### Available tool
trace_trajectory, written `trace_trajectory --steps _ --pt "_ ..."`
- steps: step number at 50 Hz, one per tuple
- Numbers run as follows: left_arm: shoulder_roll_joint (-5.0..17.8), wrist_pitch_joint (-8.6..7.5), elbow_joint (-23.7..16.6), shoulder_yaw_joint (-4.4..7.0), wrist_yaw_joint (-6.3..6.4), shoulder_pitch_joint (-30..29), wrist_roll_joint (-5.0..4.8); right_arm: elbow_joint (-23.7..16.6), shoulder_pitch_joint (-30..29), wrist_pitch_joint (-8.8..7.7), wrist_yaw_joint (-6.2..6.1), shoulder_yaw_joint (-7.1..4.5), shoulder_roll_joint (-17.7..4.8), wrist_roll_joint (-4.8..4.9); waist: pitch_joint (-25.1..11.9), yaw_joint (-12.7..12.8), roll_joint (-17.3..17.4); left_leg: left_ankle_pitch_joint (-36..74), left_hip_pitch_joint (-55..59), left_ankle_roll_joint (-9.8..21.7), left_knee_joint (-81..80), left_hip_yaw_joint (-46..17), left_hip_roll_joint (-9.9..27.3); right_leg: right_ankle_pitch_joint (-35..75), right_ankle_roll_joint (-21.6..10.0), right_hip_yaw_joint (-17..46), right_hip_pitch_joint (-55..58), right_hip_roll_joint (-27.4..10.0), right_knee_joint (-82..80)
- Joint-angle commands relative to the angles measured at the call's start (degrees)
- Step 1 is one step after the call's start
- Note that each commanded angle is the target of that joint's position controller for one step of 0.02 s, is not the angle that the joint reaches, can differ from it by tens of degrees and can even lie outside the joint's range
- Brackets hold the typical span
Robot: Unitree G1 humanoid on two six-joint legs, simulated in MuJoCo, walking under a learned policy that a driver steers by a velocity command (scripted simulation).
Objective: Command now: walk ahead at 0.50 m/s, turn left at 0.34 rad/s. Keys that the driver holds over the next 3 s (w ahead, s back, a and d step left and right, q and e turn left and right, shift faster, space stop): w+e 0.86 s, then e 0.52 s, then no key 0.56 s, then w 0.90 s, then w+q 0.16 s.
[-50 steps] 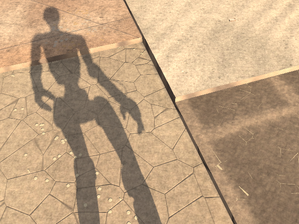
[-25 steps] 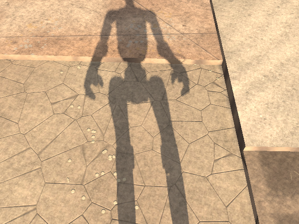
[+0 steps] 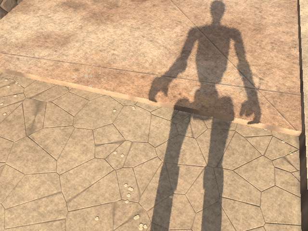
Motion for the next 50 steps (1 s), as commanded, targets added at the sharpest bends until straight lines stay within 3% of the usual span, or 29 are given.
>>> trace_trajectory --steps 1,2,5,8,11,13,15,16,17,18,19,20,22,23,25,28,31,37,39,40,41,42,43,44,45,46,47,49,50 --pt "5.4 -0.05 -0.2 1.06 0.05 5.0 0.6 -5.8 -2.8 -1.23 0.33 -1.41 -4.8 -0.29 -0.6 2.1 -7.7 4.5 -15.9 0.0 0.1 -1.8 6.7 -3.3 -9.8 20.7 12.8 -15.8 -16.4" --pt "5.4 -0.22 0.4 1.04 -0.06 5.2 0.18 -5.7 -2.4 -1.29 0.5 -1.08 -3.5 -0.25 -0.6 1.4 -8.1 4.3 -15.0 -0.1 -2.3 -0.7 7.0 -0.9 -10.7 19.1 11.8 -15.1 -17.4" --pt "8.2 -0.23 1.2 1.65 0.02 5.7 -1.2 -7.3 -7.0 -2.15 0.83 -0.07 -1.8 -1.53 0.1 1.5 -6.8 8.9 -15.5 -1.4 -13.5 2.4 8.1 7.6 -12.9 15.7 11.0 -14.7 -19.4" --pt "10.2 0.55 1.9 2.22 0.41 7.5 -1.76 -8.4 -13.1 -3.39 1.58 0.76 -0.8 -1.31 0.2 3.5 -5.9 18.6 -10.3 -2.4 -26.8 4.0 6.3 11.0 -11.4 11.2 9.4 -12.2 -19.1" --pt "11.2 1.35 3.3 2.41 0.66 11.8 -2.26 -9.4 -17.9 -4.03 2.21 0.6 -1.8 -0.58 0.0 5.1 -6.4 23.5 -6.3 -3.2 -33.6 4.3 4.1 10.5 -10.3 11.8 10.6 -12.8 -17.3" --pt "11.3 1.92 3.9 2.43 0.88 13.2 -2.5 -10.0 -19.1 -4.47 2.5 0.12 -3.2 -0.25 -0.1 4.6 -7.2 22.7 -3.8 -2.4 -37.0 3.5 3.8 7.9 -9.1 14.2 12.1 -14.1 -15.3" --pt "11.4 2.43 4.2 2.41 1.16 12.9 -2.45 -9.0 -15.6 -4.79 2.39 -0.75 -4.8 -0.18 -1.3 1.5 -7.6 21.8 3.8 -0.8 -40.6 3.9 3.4 8.0 -7.3 14.7 11.4 -14.0 -11.2" --pt "10.2 2.45 4.1 1.96 1.18 13.2 -2.09 -7.4 -10.4 -4.79 1.92 -1.79 -6.6 -0.55 -4.2 -1.0 -7.1 20.5 12.4 0.5 -41.6 4.4 3.2 11.4 -5.9 13.3 9.4 -11.6 -5.4" --pt "6.9 2.23 3.0 0.76 1.01 12.3 -1.28 -6.3 -2.2 -4.81 1.26 -2.92 -9.7 -1.63 -10.5 -5.2 -4.1 19.4 25.3 3.6 -40.5 -1.6 10.2 6.6 -3.6 10.7 2.9 -8.0 8.1" --pt "1.7 1.48 1.3 -0.87 1.21 17.3 -1.18 -5.6 3.6 -3.89 0.91 -4.14 -14.6 -2.62 -19.1 -5.0 10.0 11.6 43.4 10.6 -42.6 -21.6 24.4 -12.4 0.4 3.5 -15.4 -0.9 28.1" --pt "4.9 1.08 1.0 -0.26 1.36 17.0 -2.41 -4.7 5.0 -3.58 1.21 -3.38 -11.4 -2.31 -19.6 -5.4 13.1 2.7 41.5 12.9 -47.9 -33.2 26.7 -24.0 0.7 7.4 -22.8 -1.7 38.8" --pt "8.8 1.22 0.5 1.01 1.36 14.2 -3.12 -4.5 2.2 -3.68 1.38 -2.28 -8.2 -1.64 -12.1 -4.9 8.7 0.6 35.9 11.2 -49.2 -26.7 24.6 -20.1 0.3 8.9 -26.1 -4.3 42.8" --pt "8.1 1.98 -0.1 1.25 1.39 10.5 -2.28 -4.3 -4.2 -3.97 1.74 -1.01 -4.2 -1.64 -4.6 -2.1 5.3 8.6 24.5 9.5 -52.4 -14.6 20.1 -12.3 0.6 7.4 -24.2 -7.5 40.8" --pt "7.4 2.66 -0.1 1.49 1.26 10.5 -2.04 -4.0 -6.4 -4.3 1.8 -0.7 -3.0 -1.89 -2.6 -0.5 5.9 12.7 20.2 8.9 -54.2 -10.3 18.6 -9.9 0.8 7.7 -21.8 -8.9 39.0" --pt "5.1 3.89 -0.6 1.14 0.89 10.3 -2.17 -3.1 -8.3 -4.97 1.73 -1.07 -3.1 -1.96 -0.8 1.0 5.2 18.6 15.6 9.1 -57.2 -4.4 17.7 -6.8 1.5 7.1 -19.2 -9.6 37.4" --pt "3.9 4.66 -2.5 0.85 0.55 7.2 -1.73 -1.5 -8.0 -5.49 1.2 -1.9 -4.8 -2.04 0.5 1.4 2.4 24.8 15.2 9.9 -59.1 1.9 18.1 -1.1 2.6 7.3 -20.9 -9.9 31.4" --pt "3.0 4.37 -4.0 0.27 -0.55 2.8 -1.65 -0.3 -7.4 -5.17 0.72 -2.43 -6.5 -1.88 1.3 0.1 1.5 26.7 15.7 8.7 -59.6 8.5 16.8 8.0 2.2 5.4 -19.0 -9.3 20.9" --pt "4.2 4.53 -8.5 0.18 -2.25 -6.5 -1.51 2.5 -3.4 -3.7 0.42 -3.62 -9.8 -0.18 3.9 -2.3 0.6 30.2 23.1 6.3 -56.8 14.4 19.1 6.6 -1.3 0.8 -17.6 -7.5 9.7" --pt "5.7 4.76 -9.2 0.98 -2.45 -5.2 -1.33 2.8 -3.5 -2.88 0.27 -4.1 -11.5 0.27 1.8 -0.5 1.9 46.5 25.7 5.1 -50.2 16.4 19.2 0.9 -3.6 -2.3 -12.9 -4.4 8.7" --pt "7.3 4.96 -8.6 1.9 -2.34 -1.2 -1.34 2.7 -3.8 -2.38 0.16 -4.29 -12.4 0.52 -1.2 2.1 2.5 56.1 25.7 4.2 -43.1 17.6 18.5 -1.4 -4.9 -4.2 -6.7 -1.9 8.4" --pt "9.8 5.14 -6.4 3.54 -1.89 7.6 -1.62 2.5 -4.3 -1.94 0.04 -4.0 -11.9 0.71 -5.7 7.1 1.6 59.1 22.2 2.6 -31.6 19.6 16.4 0.9 -6.9 -5.3 5.3 1.1 5.3" --pt "14.4 5.73 -3.7 5.66 -0.82 17.6 -1.83 1.8 -3.1 -2.15 -0.2 -3.03 -9.8 -0.55 -11.1 11.1 -2.9 45.7 9.3 -0.2 -14.8 19.9 14.1 2.3 -9.6 2.2 23.1 -1.7 4.6" --pt "21.5 5.41 -4.1 6.55 -0.31 15.6 -2.39 -1.8 2.1 -3.44 0.42 -0.27 -1.1 -3.01 -14.9 3.5 -19.4 -6.9 -16.7 -4.2 6.0 15.7 2.5 -8.5 -20.1 35.5 40.0 -16.8 -1.5" --pt "17.6 4.33 -6.9 5.12 -0.68 16.1 -1.65 -2.1 -2.9 -5.49 0.99 -0.5 -5.2 -1.06 -22.5 7.5 -12.4 -11.5 -22.0 -3.7 12.7 1.8 0.8 -11.0 -22.8 50.1 42.3 -21.5 -10.4" --pt "14.3 3.38 -6.6 4.07 -0.98 13.6 -0.89 -3.8 -8.4 -6.37 1.27 -1.27 -8.2 1.01 -14.8 8.0 -8.7 -6.5 -25.8 -2.8 12.6 1.2 3.1 -0.6 -19.9 41.3 37.3 -20.3 -10.8" --pt "12.9 2.92 -6.8 3.67 -0.89 10.4 -1.05 -3.7 -8.8 -6.79 0.84 -0.95 -7.6 0.26 -10.0 5.4 -5.2 -2.0 -23.9 -2.3 8.4 1.6 5.4 10.6 -18.0 33.0 29.3 -17.6 -9.3" --pt "11.0 2.99 -7.4 3.22 -0.66 6.5 -1.12 -2.8 -8.4 -6.6 0.23 -1.27 -8.0 -1.46 -7.1 3.1 -3.1 0.5 -20.1 -2.8 4.1 1.7 7.3 21.0 -16.4 26.6 21.6 -15.6 -8.5" --pt "9.8 3.37 -8.8 2.75 -0.06 3.2 -0.05 -2.6 -6.9 -4.87 0.02 -1.81 -8.6 -2.25 -6.4 0.0 -3.7 2.1 -12.3 -3.8 0.4 1.7 8.2 32.8 -15.7 21.2 11.7 -13.6 -9.4" --pt "10.2 3.43 -8.6 2.88 0.24 2.9 0.01 -2.5 -6.3 -4.07 -0.06 -1.57 -7.4 -2.38 -6.4 -0.7 -3.5 2.8 -10.9 -4.5 -1.8 2.4 7.6 36.8 -15.9 19.3 9.1 -13.0 -9.6"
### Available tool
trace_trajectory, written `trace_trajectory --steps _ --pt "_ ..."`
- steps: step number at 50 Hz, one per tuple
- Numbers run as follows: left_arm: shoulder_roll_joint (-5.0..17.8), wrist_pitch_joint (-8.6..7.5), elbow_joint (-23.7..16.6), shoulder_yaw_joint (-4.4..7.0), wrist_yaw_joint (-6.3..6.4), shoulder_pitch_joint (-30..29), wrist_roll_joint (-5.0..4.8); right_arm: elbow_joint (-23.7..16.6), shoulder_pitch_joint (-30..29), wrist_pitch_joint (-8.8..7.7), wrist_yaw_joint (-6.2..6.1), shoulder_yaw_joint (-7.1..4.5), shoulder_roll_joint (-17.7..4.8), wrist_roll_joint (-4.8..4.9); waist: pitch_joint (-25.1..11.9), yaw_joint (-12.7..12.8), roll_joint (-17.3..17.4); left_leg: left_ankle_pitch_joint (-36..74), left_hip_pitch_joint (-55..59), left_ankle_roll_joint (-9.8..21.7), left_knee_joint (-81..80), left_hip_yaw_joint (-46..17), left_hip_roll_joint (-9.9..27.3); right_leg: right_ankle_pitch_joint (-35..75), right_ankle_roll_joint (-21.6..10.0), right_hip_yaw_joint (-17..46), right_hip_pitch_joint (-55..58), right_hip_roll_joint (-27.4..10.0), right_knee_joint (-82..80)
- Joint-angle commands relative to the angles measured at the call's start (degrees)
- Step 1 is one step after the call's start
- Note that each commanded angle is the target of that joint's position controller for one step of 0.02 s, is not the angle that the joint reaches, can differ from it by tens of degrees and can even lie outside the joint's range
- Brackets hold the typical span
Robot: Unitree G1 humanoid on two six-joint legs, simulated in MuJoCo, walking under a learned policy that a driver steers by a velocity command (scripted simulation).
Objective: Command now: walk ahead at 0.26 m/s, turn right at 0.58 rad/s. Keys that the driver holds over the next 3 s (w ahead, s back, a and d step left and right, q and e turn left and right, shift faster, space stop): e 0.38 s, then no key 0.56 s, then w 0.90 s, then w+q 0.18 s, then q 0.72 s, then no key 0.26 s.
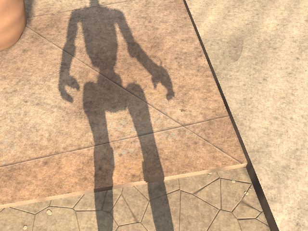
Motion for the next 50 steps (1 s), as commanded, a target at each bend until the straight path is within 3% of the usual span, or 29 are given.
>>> trace_trajectory --steps 1,3,6,10,13,14,15,16,17,18,19,21,23,26,29,32,33,34,35,36,37,39,41,43,47,48,50 --pt "9.3 -0.85 -4.6 2.57 1.17 -2.0 0.47 -2.9 3.9 0.97 -0.64 -1.74 -5.9 -0.83 -10.0 -2.6 -2.2 3.8 -2.9 -1.5 -4.7 -1.0 0.8 38.8 -11.4 15.1 7.6 -15.4 -9.5" --pt "10.3 -0.25 -3.9 2.92 2.11 -1.4 -0.1 -3.5 1.9 1.62 -0.82 -1.13 -4.4 -0.96 -10.2 -2.2 -3.1 8.9 -2.4 -2.6 -11.7 -0.5 -1.0 39.2 -10.2 12.7 5.9 -13.3 -8.9" --pt "9.9 1.38 -3.2 2.91 3.31 -0.5 -1.01 -4.4 -2.9 1.93 -0.21 -0.53 -3.5 -0.6 -11.4 -0.4 -5.5 19.0 0.8 -3.0 -22.6 -0.7 -3.7 32.3 -6.8 11.8 5.5 -10.5 -7.2" --pt "9.7 2.84 -2.8 2.86 3.81 1.0 -0.89 -5.8 -7.6 2.07 0.67 -0.74 -4.7 0.02 -10.7 1.3 -6.8 19.0 2.0 -2.6 -31.7 -2.7 -5.8 23.0 -5.3 17.9 8.6 -11.3 -3.9" --pt "8.8 3.1 -3.8 2.53 3.91 -1.2 -0.83 -5.5 -5.5 1.31 0.85 -1.69 -6.4 -0.12 -9.8 -0.7 -8.8 17.9 6.0 -0.5 -39.6 -3.6 -6.0 17.1 -3.7 23.7 10.8 -10.8 0.7" --pt "7.9 3.03 -4.4 2.18 3.92 -2.3 -0.9 -5.2 -3.6 0.84 0.64 -1.97 -6.9 -0.39 -10.1 -2.2 -8.5 25.0 11.1 1.0 -45.2 -3.5 -4.3 13.8 -1.9 23.4 9.6 -8.6 4.0" --pt "5.1 2.71 -5.4 1.25 3.83 -1.3 -0.03 -5.5 -1.5 0.73 0.04 -2.63 -10.2 -1.41 -14.3 -1.9 -2.7 38.2 21.3 4.8 -44.8 -10.5 5.2 3.5 0.9 19.5 5.0 -4.9 13.2" --pt "2.7 2.45 -5.1 0.66 3.85 6.9 0.1 -6.0 -2.0 1.69 -0.51 -2.81 -12.3 -2.88 -16.8 2.6 11.2 56.9 33.1 15.3 -43.5 -25.4 18.0 -29.2 4.8 11.6 -8.4 3.5 25.4" --pt "7.8 2.5 -4.4 1.54 3.65 9.5 -0.08 -4.9 1.0 2.51 -0.42 -2.74 -9.7 -1.51 -19.4 1.7 13.9 51.1 33.7 20.2 -44.6 -34.1 23.3 -32.9 7.5 8.8 -13.3 0.4 36.2" --pt "11.6 3.13 -3.5 2.81 3.69 7.1 -0.7 -5.8 -0.4 2.81 -0.5 -1.8 -6.5 -0.79 -16.2 0.4 8.3 44.7 31.1 18.7 -44.4 -27.6 19.5 -28.5 9.0 9.0 -14.5 -1.8 41.7" --pt "11.8 4.08 -3.1 3.23 3.94 4.8 -1.02 -6.1 -2.2 3.32 -0.52 -1.4 -5.1 -0.87 -13.6 0.2 5.2 39.0 27.8 16.0 -44.7 -20.5 15.5 -24.5 10.0 7.7 -15.2 -3.1 43.7" --pt "9.4 5.43 -3.8 2.77 4.14 2.4 -0.82 -6.2 -4.8 4.18 -0.63 -1.09 -5.3 -0.81 -9.9 0.5 5.1 31.6 20.3 14.6 -47.3 -14.3 11.4 -19.8 10.8 6.4 -13.1 -4.2 42.5" --pt "5.8 5.49 -4.3 1.7 3.95 2.3 -0.78 -5.6 -5.3 4.72 -0.67 -1.18 -5.6 -1.12 -9.2 0.8 7.2 30.9 17.1 14.5 -49.1 -8.9 8.3 -18.0 11.0 3.4 -9.0 -3.7 36.3" --pt "4.2 4.83 -4.6 0.71 3.64 0.9 -0.18 -4.9 -5.4 5.05 -0.56 -1.49 -6.4 -0.66 -11.6 -0.2 8.8 32.4 18.4 15.6 -48.7 -6.7 9.0 -17.4 10.5 1.9 -3.7 -5.0 24.9" --pt "4.7 4.59 -4.5 0.42 2.97 -0.3 -0.09 -3.7 -4.2 5.41 -0.18 -1.78 -7.8 0.01 -12.3 -1.5 9.6 28.8 19.1 16.0 -48.4 -7.4 10.3 -13.7 9.3 0.6 1.1 -5.4 14.9" --pt "4.6 4.47 -2.3 0.52 2.2 2.6 0.17 -2.3 -4.1 5.71 0.13 -1.19 -7.2 1.06 -10.7 0.7 8.4 20.9 14.7 12.8 -45.9 -5.9 8.5 -3.0 6.2 -1.8 10.6 -3.9 -2.0" --pt "5.9 4.5 -2.7 0.62 2.25 2.1 0.65 -0.9 -1.3 5.41 0.37 -0.68 -6.0 1.17 -10.1 0.4 6.3 16.3 11.0 9.0 -44.7 -4.8 7.0 0.9 4.2 1.2 15.1 -5.9 -6.0" --pt "9.5 4.62 -3.5 1.08 2.76 2.5 1.38 -1.1 -0.1 4.9 0.91 0.37 -2.9 -0.48 -11.6 -1.3 -4.1 7.9 6.3 3.9 -35.6 0.5 2.4 8.0 0.8 13.3 19.5 -16.0 -8.7" --pt "9.6 4.48 -3.4 0.68 2.55 -1.8 2.06 -2.4 -1.1 4.51 0.75 0.92 -0.8 -1.03 -9.3 -3.2 -14.4 -0.1 7.4 0.9 -36.7 3.4 -1.7 3.6 -5.8 18.3 8.9 -21.6 -10.0" --pt "5.9 3.69 -4.7 -0.22 2.3 -5.7 2.2 -1.7 -3.3 4.61 0.39 0.39 -3.7 -1.26 -6.9 -2.0 -10.8 3.0 11.9 -0.3 -35.7 2.1 -1.1 -3.4 -5.7 16.2 4.9 -18.7 -11.2" --pt "4.0 2.91 -3.8 -0.83 2.21 -6.0 2.44 -1.2 -3.9 4.55 0.42 0.3 -3.6 -1.21 -6.5 -2.3 -10.0 8.4 13.5 -0.3 -38.7 2.1 -1.5 -7.0 -2.7 13.3 4.9 -15.5 -10.4" --pt "5.1 1.84 -2.5 -0.61 2.12 -4.5 1.9 0.3 -3.0 4.83 0.03 0.19 -4.4 -1.61 -5.6 -1.7 -10.0 15.5 16.1 -1.0 -41.6 1.2 -0.8 -7.1 0.7 10.8 5.1 -12.6 -9.4" --pt "3.9 1.62 -1.5 -1.15 2.19 -2.4 1.79 1.6 -1.5 4.76 0.18 0.17 -5.2 -0.92 -4.7 -1.7 -7.5 16.2 17.8 -0.6 -42.4 0.9 -0.2 -7.3 2.1 9.6 4.0 -11.2 -9.3" --pt "3.9 1.57 -0.9 -1.24 2.25 -1.5 1.63 3.0 -1.7 4.52 0.25 0.19 -4.9 -0.73 -3.8 -1.3 -4.2 16.4 17.4 -0.2 -42.8 1.0 -0.2 -6.1 2.5 8.6 5.0 -10.3 -8.2" --pt "4.2 1.61 0.1 -1.09 2.58 -1.4 1.26 5.5 -1.1 4.1 0.01 0.27 -4.6 -0.58 -4.9 -1.3 -2.0 19.5 18.3 -0.5 -43.4 0.6 0.1 1.7 2.3 7.5 7.3 -9.5 -6.5" --pt "4.0 1.74 0.7 -1.05 2.69 -0.6 1.17 6.3 -0.6 4.16 -0.1 0.38 -4.3 -0.51 -6.3 -1.1 -2.1 16.7 18.7 -0.5 -42.7 1.7 -0.7 -2.1 2.1 7.2 8.3 -9.1 -7.1" --pt "5.9 2.26 1.3 -0.27 2.9 0.5 0.61 7.0 -1.5 4.21 -0.33 0.37 -4.0 0.11 -4.6 0.1 -4.4 6.9 14.4 -0.3 -37.7 5.3 -3.7 -18.7 -0.2 10.2 8.1 -10.1 -10.3"
Over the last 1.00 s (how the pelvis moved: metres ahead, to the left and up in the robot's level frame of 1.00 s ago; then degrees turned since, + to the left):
0.49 -0.08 0.00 -28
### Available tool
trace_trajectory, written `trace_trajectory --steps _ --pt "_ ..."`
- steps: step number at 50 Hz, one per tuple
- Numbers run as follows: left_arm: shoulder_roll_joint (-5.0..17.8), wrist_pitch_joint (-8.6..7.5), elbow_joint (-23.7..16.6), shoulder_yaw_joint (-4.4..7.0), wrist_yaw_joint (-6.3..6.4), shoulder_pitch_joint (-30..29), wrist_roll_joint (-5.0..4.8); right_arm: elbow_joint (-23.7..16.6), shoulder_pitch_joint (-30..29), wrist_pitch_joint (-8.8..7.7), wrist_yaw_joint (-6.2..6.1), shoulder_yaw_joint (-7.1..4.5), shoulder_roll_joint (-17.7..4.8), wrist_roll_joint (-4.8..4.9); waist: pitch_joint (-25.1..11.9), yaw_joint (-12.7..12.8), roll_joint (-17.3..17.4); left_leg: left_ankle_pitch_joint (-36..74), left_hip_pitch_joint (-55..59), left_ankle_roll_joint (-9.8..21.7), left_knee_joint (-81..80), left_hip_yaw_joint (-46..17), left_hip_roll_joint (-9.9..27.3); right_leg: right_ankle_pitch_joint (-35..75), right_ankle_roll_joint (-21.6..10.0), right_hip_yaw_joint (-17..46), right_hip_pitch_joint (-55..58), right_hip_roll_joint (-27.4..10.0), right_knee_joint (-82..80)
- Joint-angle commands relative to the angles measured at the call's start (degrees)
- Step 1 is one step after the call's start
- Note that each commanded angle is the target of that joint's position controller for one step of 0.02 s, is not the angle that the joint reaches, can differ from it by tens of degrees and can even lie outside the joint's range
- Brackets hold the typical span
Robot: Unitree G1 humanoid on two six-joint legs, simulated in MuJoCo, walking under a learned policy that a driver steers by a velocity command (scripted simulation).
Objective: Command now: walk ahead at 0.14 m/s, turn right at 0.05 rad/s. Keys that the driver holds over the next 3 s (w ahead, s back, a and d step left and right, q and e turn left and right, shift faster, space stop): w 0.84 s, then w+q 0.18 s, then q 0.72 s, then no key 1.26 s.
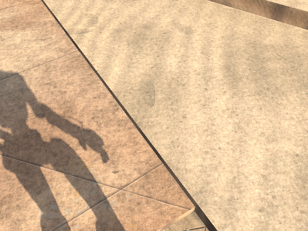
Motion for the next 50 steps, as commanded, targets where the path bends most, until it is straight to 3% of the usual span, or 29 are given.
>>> trace_trajectory --steps 1,3,5,7,8,9,10,11,12,13,15,17,19,22,24,27,30,31,32,33,34,35,36,37,38,40,43,47,50 --pt "11.6 -0.06 -2.0 3.54 0.54 2.4 -0.76 -2.5 -3.5 -0.97 -0.38 -1.24 -5.4 0.82 2.0 2.9 -6.1 -7.9 -6.1 0.9 5.9 4.0 -3.6 -18.2 -6.4 13.6 -2.1 -9.3 -13.9" --pt "12.9 -0.66 -1.1 4.12 0.72 4.6 -1.32 -4.0 -6.3 -2.28 0.02 -1.33 -5.7 1.54 6.1 4.2 -9.3 -10.8 -13.8 3.1 11.3 2.1 -2.1 -22.6 -10.3 22.1 -0.9 -15.4 -17.9" --pt "12.0 -1.85 -0.5 4.18 0.79 5.0 -1.54 -4.1 -6.1 -3.85 0.94 -1.45 -5.8 2.2 6.5 3.6 -10.1 -13.6 -17.8 5.7 13.6 -0.3 0.4 -16.2 -11.6 23.6 2.7 -17.8 -17.5" --pt "11.5 -2.27 -1.0 4.26 0.57 2.2 -2.26 -2.5 -2.9 -5.02 1.97 -1.42 -5.5 2.59 4.7 1.0 -7.9 -9.6 -11.1 7.5 5.6 0.9 0.1 -8.9 -10.0 18.6 1.9 -15.9 -15.3" --pt "11.5 -2.2 -1.5 4.25 0.39 0.0 -2.41 -0.2 1.4 -5.21 2.18 -1.69 -5.6 2.32 2.7 -1.5 -6.7 -2.5 -1.2 7.5 0.3 2.8 -1.8 -4.4 -8.3 14.4 -2.5 -13.2 -13.0" --pt "10.2 -2.3 -1.8 3.97 0.3 -0.9 -1.98 2.3 6.6 -5.05 2.13 -2.35 -6.8 1.78 0.2 -3.4 -5.4 1.1 8.5 7.1 0.1 1.9 -2.4 -0.3 -6.5 10.5 -7.5 -10.3 -8.5" --pt "6.8 -2.67 -3.3 2.97 0.21 -3.1 -1.48 3.5 12.3 -5.04 1.8 -3.44 -10.6 1.63 -0.9 -5.6 2.7 -5.8 15.1 10.0 -6.3 -9.9 5.2 2.1 -2.6 2.8 -14.5 -4.4 4.6" --pt "6.0 -3.77 -5.5 2.73 0.55 -2.9 -1.32 4.3 17.1 -5.03 2.04 -4.98 -16.8 1.64 -2.8 -6.5 17.5 -9.1 23.8 17.5 -13.6 -31.2 15.9 -7.4 1.1 -2.4 -26.4 2.1 21.6" --pt "9.1 -4.65 -4.9 3.59 0.64 -2.0 -2.25 3.6 15.6 -5.39 1.99 -3.66 -12.5 1.19 -1.7 -5.7 12.0 -11.2 24.8 20.0 -15.4 -36.6 18.9 -15.5 1.0 3.0 -33.0 0.2 32.4" --pt "9.9 -5.39 -4.1 3.86 0.17 -0.4 -3.19 2.5 12.6 -5.74 1.77 -2.91 -9.9 1.22 1.0 -3.9 8.2 -10.7 24.0 18.5 -14.9 -31.8 17.6 -11.1 -0.2 4.7 -36.1 -2.5 36.5" --pt "9.6 -6.02 -3.5 3.98 -0.29 -1.5 -2.65 1.2 9.3 -5.72 1.67 -2.22 -7.9 1.15 3.3 -2.5 4.4 -3.7 22.2 15.8 -15.9 -23.3 14.5 -2.0 -1.2 2.9 -38.7 -6.2 35.3" --pt "8.4 -5.83 -3.5 4.05 -1.02 -2.1 -1.82 1.2 9.4 -5.1 1.6 -1.36 -6.1 0.72 2.7 -1.7 5.0 7.5 19.0 13.9 -17.0 -15.6 11.2 3.3 -0.5 1.1 -34.7 -7.6 31.9" --pt "6.6 -5.4 -4.0 3.57 -1.56 -3.3 -1.51 1.4 10.2 -4.56 1.26 -1.41 -7.1 0.91 2.5 -1.7 4.5 15.9 17.0 14.1 -17.7 -10.9 9.8 6.1 1.2 -1.2 -33.5 -7.4 28.0" --pt "4.6 -5.37 -6.2 2.53 -1.74 -9.1 -1.73 1.3 10.0 -4.04 0.4 -1.6 -8.8 0.82 4.1 -2.5 3.6 18.6 11.9 13.6 -19.8 -5.9 7.7 13.1 2.7 -3.1 -29.7 -6.4 16.0" --pt "4.2 -5.6 -7.2 2.14 -2.02 -12.7 -1.99 1.6 11.5 -3.93 0.01 -1.7 -9.3 0.91 5.1 -3.7 4.4 17.6 9.7 13.2 -21.0 -4.0 7.1 18.2 2.8 -4.4 -25.7 -5.0 8.7" --pt "4.8 -5.66 -8.2 2.09 -2.55 -15.7 -2.34 2.7 13.9 -3.56 -0.1 -1.92 -9.2 1.52 6.2 -3.7 5.0 19.0 13.0 13.2 -20.4 -4.0 9.5 20.0 1.6 -3.6 -24.6 -4.3 4.0" --pt "7.2 -5.64 -7.5 3.0 -2.93 -12.8 -1.81 2.4 12.8 -2.97 -0.33 -2.55 -10.1 1.75 3.1 -0.1 5.4 35.8 18.4 11.8 -14.1 -3.0 11.5 15.9 -1.4 -3.7 -19.7 -2.5 2.8" --pt "8.5 -5.46 -6.4 3.75 -2.78 -8.9 -1.57 2.3 12.2 -2.59 -0.45 -2.77 -10.5 1.64 0.0 2.3 6.5 46.2 19.6 11.2 -8.7 -2.5 11.2 13.8 -2.6 -4.7 -14.4 -0.9 3.0" --pt "10.2 -5.31 -3.9 4.92 -2.46 -0.8 -1.54 2.0 11.2 -2.0 -0.57 -2.72 -10.3 1.5 -4.9 6.7 6.4 52.5 18.2 10.1 0.9 -1.0 9.4 14.3 -4.3 -5.9 -4.3 0.8 1.4" --pt "12.1 -4.98 -1.1 5.92 -1.81 8.4 -1.68 1.5 10.8 -1.82 -0.64 -2.34 -9.6 1.15 -9.9 10.9 5.3 45.9 9.3 8.3 13.4 -0.2 7.2 15.5 -6.1 -3.1 10.6 -2.2 1.5" --pt "17.6 -4.58 0.6 7.06 -1.31 15.2 -0.77 0.2 16.5 -2.53 -0.1 -0.55 -3.0 -0.12 -18.6 8.4 -8.6 12.0 -10.7 5.4 35.8 1.5 -1.2 10.8 -12.7 19.7 31.5 -17.5 1.5" --pt "15.0 -4.4 1.6 6.1 -1.59 16.2 -0.84 1.5 18.6 -3.91 0.57 0.09 -1.4 1.43 -23.3 7.7 -14.3 -20.0 -21.5 4.4 49.6 -5.8 -7.0 -1.2 -18.0 42.1 34.2 -24.6 -10.2" --pt "12.1 -4.57 1.2 5.21 -1.71 11.2 -1.43 0.0 13.4 -5.11 1.26 -1.37 -6.7 3.03 -12.9 7.7 -8.7 -17.8 -27.8 5.1 54.8 -7.8 -3.2 -9.9 -15.6 37.9 25.5 -22.9 -13.4" --pt "10.1 -4.67 0.7 4.49 -1.79 6.6 -1.49 -1.9 8.3 -5.68 1.39 -1.51 -7.2 3.73 -5.1 6.2 -5.6 -13.1 -29.3 5.7 54.4 -5.2 -0.2 -9.5 -14.0 29.5 16.2 -20.8 -15.0" --pt "8.7 -5.03 0.5 3.94 -2.11 2.8 -0.96 -2.5 6.4 -5.74 1.11 -1.52 -6.6 3.07 -1.1 3.9 -1.5 -8.1 -27.6 5.5 50.9 -4.3 2.5 -4.9 -12.9 23.8 7.7 -18.5 -17.3" --pt "6.4 -5.59 1.0 3.26 -2.34 -0.2 0.08 -1.7 9.3 -4.37 0.83 -1.74 -4.9 1.97 0.1 0.3 -4.9 -4.1 -21.9 4.8 49.8 -4.3 5.0 0.7 -12.0 16.7 -0.8 -14.9 -20.5" --pt "6.4 -5.72 4.2 3.03 -2.37 1.5 -0.36 -2.1 10.0 -2.31 0.51 -1.29 -2.0 2.11 2.5 -1.6 -5.7 -4.5 -27.6 3.2 55.7 -3.5 5.9 4.4 -12.8 10.6 -5.3 -14.5 -21.6" --pt "7.8 -5.42 6.4 2.96 -0.7 5.8 0.41 -6.5 0.9 -1.89 0.15 -0.43 -1.0 1.19 3.6 0.9 -3.1 3.8 -36.3 1.0 46.6 -3.7 6.0 9.9 -11.9 2.9 -4.4 -13.6 -22.0" --pt "9.1 -5.55 7.5 2.9 -0.03 8.8 0.33 -8.9 -4.8 -2.53 0.81 0.13 -0.2 1.39 2.7 3.3 -2.2 10.0 -34.1 1.7 33.6 -0.9 4.6 19.2 -10.3 -2.5 -0.2 -13.7 -22.5"
Over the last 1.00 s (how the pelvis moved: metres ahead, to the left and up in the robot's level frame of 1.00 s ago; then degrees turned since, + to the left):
0.17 -0.01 0.00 -20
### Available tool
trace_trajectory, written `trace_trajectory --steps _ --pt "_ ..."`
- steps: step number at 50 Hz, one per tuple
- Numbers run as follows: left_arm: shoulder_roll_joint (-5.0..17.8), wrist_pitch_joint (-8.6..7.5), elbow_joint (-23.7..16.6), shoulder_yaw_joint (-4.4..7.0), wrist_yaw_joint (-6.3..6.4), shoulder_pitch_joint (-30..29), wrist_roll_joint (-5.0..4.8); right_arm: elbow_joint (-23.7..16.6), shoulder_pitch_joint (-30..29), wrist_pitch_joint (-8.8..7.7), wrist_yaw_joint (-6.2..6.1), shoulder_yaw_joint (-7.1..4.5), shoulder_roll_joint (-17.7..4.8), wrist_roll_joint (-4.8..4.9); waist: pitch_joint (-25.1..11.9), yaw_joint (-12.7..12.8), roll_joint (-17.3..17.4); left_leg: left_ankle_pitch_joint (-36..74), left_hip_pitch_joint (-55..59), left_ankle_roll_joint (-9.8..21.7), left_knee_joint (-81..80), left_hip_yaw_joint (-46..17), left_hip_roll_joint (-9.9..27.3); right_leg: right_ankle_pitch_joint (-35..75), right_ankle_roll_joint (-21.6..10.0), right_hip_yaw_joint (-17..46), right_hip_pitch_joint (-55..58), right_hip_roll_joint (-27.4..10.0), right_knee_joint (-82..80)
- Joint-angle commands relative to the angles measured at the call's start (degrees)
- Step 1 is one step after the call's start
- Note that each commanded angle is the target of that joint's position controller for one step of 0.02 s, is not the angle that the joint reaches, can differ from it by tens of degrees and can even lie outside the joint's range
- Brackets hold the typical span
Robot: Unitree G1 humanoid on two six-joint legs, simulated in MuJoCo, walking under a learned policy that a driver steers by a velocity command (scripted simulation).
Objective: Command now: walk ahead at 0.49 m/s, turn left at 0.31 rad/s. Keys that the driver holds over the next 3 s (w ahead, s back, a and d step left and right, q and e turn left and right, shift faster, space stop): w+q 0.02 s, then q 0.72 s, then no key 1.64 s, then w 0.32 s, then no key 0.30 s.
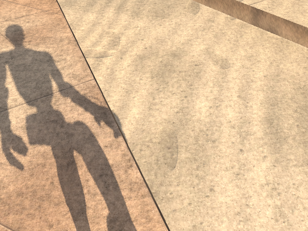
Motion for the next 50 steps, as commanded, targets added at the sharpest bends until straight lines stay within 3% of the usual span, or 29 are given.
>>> trace_trajectory --steps 1,5,7,8,9,10,11,12,13,14,16,19,22,24,27,31,33,34,36,37,38,39,42,44,46,47,48,49,50 --pt "9.1 -0.94 -2.8 1.52 0.94 -0.1 -0.27 -5.8 -6.7 -0.93 0.65 0.36 -1.5 0.13 3.5 1.0 -3.6 5.2 2.6 0.5 -10.9 2.5 -0.6 15.8 -8.2 3.5 -3.8 -16.0 -9.0" --pt "10.3 1.6 -2.6 1.48 1.81 0.6 -0.8 -9.5 -9.3 -1.08 2.68 0.05 -1.3 0.01 2.0 0.7 -6.6 0.7 8.5 3.1 -21.9 8.5 -5.0 47.7 -5.1 -1.5 5.4 -17.6 -0.3" --pt "11.7 2.46 -4.1 1.78 2.82 -2.3 -1.55 -8.7 -0.5 -1.0 3.53 -1.73 -4.7 -0.24 -4.4 -4.5 -10.3 -1.9 20.2 5.0 -24.9 10.3 -9.5 65.0 -2.4 -3.3 7.1 -17.2 11.9" --pt "11.8 2.58 -5.0 1.76 3.22 -4.5 -1.79 -6.8 8.4 -1.08 3.62 -3.39 -8.0 -0.13 -8.5 -9.3 -9.2 3.8 32.3 6.7 -31.7 8.9 -11.5 62.9 -0.5 -4.2 3.9 -15.0 22.2" --pt "11.2 1.82 -6.7 1.45 3.35 -3.4 -1.16 -6.2 13.9 -0.71 2.62 -5.29 -13.4 -0.26 -13.3 -11.3 -1.8 19.8 47.9 9.6 -36.7 -2.4 -6.0 40.3 2.9 -4.2 -7.5 -10.6 37.5" --pt "1.5 0.35 -8.9 -1.42 1.96 5.5 1.73 -7.9 11.2 -0.44 1.86 -6.12 -20.3 -1.43 -22.6 -2.8 16.4 35.4 65.8 24.3 -40.1 -35.7 14.8 -22.6 6.9 -0.1 -29.4 2.6 62.5" --pt "9.1 -0.96 -6.2 0.52 0.48 1.9 0.73 -10.1 11.7 -0.18 1.14 -5.2 -15.1 -3.02 -30.9 -8.5 7.8 29.9 64.5 24.9 -43.4 -40.2 13.2 -22.1 5.5 13.7 -29.6 0.9 72.4" --pt "9.6 -0.9 -8.6 1.15 0.09 -2.9 -1.75 -10.5 7.4 -0.32 0.95 -4.4 -12.6 -2.91 -21.8 -6.8 5.1 24.7 57.3 22.4 -43.6 -31.0 11.4 -18.5 4.5 12.5 -34.4 -1.1 73.8" --pt "8.3 -0.63 -9.6 0.84 0.66 -6.0 -1.61 -10.3 4.8 -0.26 0.82 -3.93 -10.3 -1.2 -13.3 -5.3 -1.2 18.6 48.5 19.4 -45.3 -24.4 7.7 -14.8 4.1 10.3 -36.0 -3.6 69.4" --pt "8.4 0.0 -10.1 1.21 1.49 -7.6 -1.13 -10.7 2.3 -0.07 0.54 -3.64 -9.0 -0.37 -8.5 -3.5 -2.3 13.1 41.3 17.7 -47.6 -20.9 5.4 -12.3 4.0 9.8 -35.4 -5.3 66.3" --pt "8.8 1.54 -11.7 1.84 2.21 -7.3 -1.16 -11.9 -0.1 -0.02 0.45 -3.42 -7.9 -1.05 -4.9 -0.4 0.6 8.6 31.6 16.7 -51.1 -17.6 2.0 -9.9 3.6 10.0 -30.1 -6.1 62.2" --pt "5.7 2.43 -12.2 1.13 2.83 -6.4 -0.23 -12.8 -0.1 0.13 0.05 -4.09 -9.1 -1.24 -5.4 0.7 1.6 18.1 28.9 16.8 -50.5 -12.7 -0.4 -8.4 5.9 8.1 -27.7 -5.0 50.1" --pt "5.9 3.18 -13.7 1.09 3.23 -8.9 0.12 -14.0 0.7 1.24 -0.78 -4.83 -11.0 -1.33 -10.1 -0.3 4.2 17.3 32.5 16.9 -49.2 -17.1 2.5 -9.4 7.3 9.5 -28.2 -4.8 47.4" --pt "7.8 3.65 -14.3 1.84 3.32 -10.2 -0.48 -15.2 -0.1 2.01 -1.39 -4.91 -11.2 -0.7 -9.5 -0.8 3.8 6.2 32.6 15.6 -49.7 -19.2 2.2 -7.6 7.5 10.7 -29.8 -4.9 45.7" --pt "6.6 3.46 -16.2 1.71 3.38 -14.3 -0.7 -15.5 1.0 3.27 -1.87 -5.08 -11.4 -0.19 -6.3 -2.5 6.0 -4.5 32.8 13.6 -49.9 -21.5 0.4 -8.0 7.6 10.4 -30.0 -4.0 37.6" --pt "7.7 1.7 -15.2 2.72 2.27 -11.1 -1.66 -16.7 0.2 4.37 -1.55 -5.55 -11.7 -0.15 -7.7 -1.8 8.9 1.6 34.4 11.8 -46.5 -24.0 -0.2 -4.1 6.2 9.0 -19.6 -1.8 22.6" --pt "9.7 1.41 -14.1 4.19 1.86 -11.7 -0.33 -17.3 2.0 5.04 -1.59 -5.85 -11.3 0.89 -7.4 -3.0 -3.5 0.0 27.5 7.5 -43.6 -18.5 -5.7 0.1 3.1 11.2 -11.5 -3.2 18.4" --pt "9.0 1.51 -14.1 4.55 1.92 -10.7 -0.12 -17.8 0.6 5.01 -1.28 -5.94 -11.4 0.96 -7.5 -1.7 -8.3 -3.4 22.0 5.6 -39.2 -15.8 -8.1 0.5 0.5 15.2 -6.5 -6.3 15.9" --pt "10.5 1.62 -15.5 5.59 2.93 -9.8 0.39 -18.6 -1.2 4.51 0.16 -5.43 -8.8 0.24 -8.0 -0.3 -17.4 -17.8 13.2 2.7 -20.5 -7.6 -13.2 8.7 -8.9 31.4 -2.6 -22.4 10.8" --pt "9.6 0.94 -17.0 5.47 3.64 -10.0 0.73 -18.6 -3.0 4.32 1.05 -5.78 -10.0 -0.19 -6.5 1.0 -13.6 -25.0 11.0 1.7 -7.4 -8.3 -10.7 14.9 -11.9 35.0 -5.7 -27.5 9.6" --pt "9.3 0.65 -17.5 5.34 4.22 -11.4 0.0 -17.9 -1.6 4.56 1.42 -6.0 -10.2 -0.07 -5.5 -0.4 -8.7 -24.9 12.7 1.6 -1.7 -9.3 -9.5 15.8 -11.0 32.3 -8.7 -26.4 10.5" --pt "9.2 0.8 -17.6 5.22 4.34 -13.7 -1.26 -17.0 0.5 5.06 1.36 -5.63 -9.5 0.06 -4.0 -2.2 -7.6 -22.7 13.8 1.3 -0.5 -8.3 -8.2 15.6 -8.5 27.3 -9.9 -23.7 11.2" --pt "10.4 2.22 -17.0 5.42 3.6 -15.0 -2.23 -16.8 -1.0 5.26 2.03 -3.35 -4.9 0.22 -3.1 -1.6 -8.6 -17.9 21.9 0.9 -17.2 -0.6 -7.5 18.6 -3.6 14.7 -11.2 -16.3 12.9" --pt "10.7 3.2 -16.6 5.56 3.26 -15.4 -3.1 -16.2 -0.7 5.01 3.0 -3.42 -4.6 0.69 -4.4 -1.7 -10.2 -7.8 31.4 0.6 -32.7 1.6 -8.2 13.3 -2.5 10.9 -12.2 -14.0 15.7" --pt "7.5 2.62 -15.7 4.49 2.95 -14.4 -2.7 -12.8 4.5 4.94 2.76 -3.93 -3.9 0.62 -3.8 -3.2 -6.9 7.4 44.9 1.5 -47.2 4.4 -10.1 4.8 -0.8 7.4 -18.6 -12.1 21.7" --pt "3.7 2.32 -14.6 3.4 2.38 -11.5 -0.9 -12.3 6.0 4.48 2.35 -3.81 -4.0 0.36 -3.6 -3.1 0.2 10.9 51.6 2.4 -47.4 0.0 -7.3 -9.7 2.2 3.4 -25.3 -8.7 32.9" --pt "0.6 2.44 -15.7 2.26 1.86 -9.6 1.23 -15.4 4.5 3.63 1.71 -3.49 -8.6 -1.15 -5.2 -0.6 11.9 42.2 54.3 7.3 -41.7 -15.9 7.1 -28.1 6.6 3.8 -34.7 -7.4 50.0" --pt "5.4 2.69 -14.8 3.5 1.99 -6.2 -0.43 -16.6 2.4 3.25 1.88 -3.67 -10.2 -2.99 -10.1 -0.5 8.0 46.2 46.1 15.7 -42.0 -17.6 13.3 -26.1 8.1 9.0 -28.6 -7.9 55.2" --pt "8.1 3.15 -15.6 4.05 2.63 -7.6 -2.19 -16.6 -1.9 2.91 2.02 -4.24 -11.3 -3.5 -8.0 0.0 8.8 28.6 40.8 18.2 -45.9 -19.8 12.3 -22.9 8.9 8.5 -28.6 -8.3 54.8"
Over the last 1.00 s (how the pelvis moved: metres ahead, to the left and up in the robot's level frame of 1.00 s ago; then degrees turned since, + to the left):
0.44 0.00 0.01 3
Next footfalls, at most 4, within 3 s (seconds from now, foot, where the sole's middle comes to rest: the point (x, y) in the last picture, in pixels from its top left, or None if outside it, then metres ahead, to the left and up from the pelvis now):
0.18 left None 0.29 0.14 -0.74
0.62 right None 0.35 -0.10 -0.70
0.94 left None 0.23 0.16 -0.74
1.20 right None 0.33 -0.10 -0.70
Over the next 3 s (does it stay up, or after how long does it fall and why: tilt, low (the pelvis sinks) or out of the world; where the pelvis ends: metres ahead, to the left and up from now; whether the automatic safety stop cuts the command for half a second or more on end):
stays up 0.38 0.07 0.06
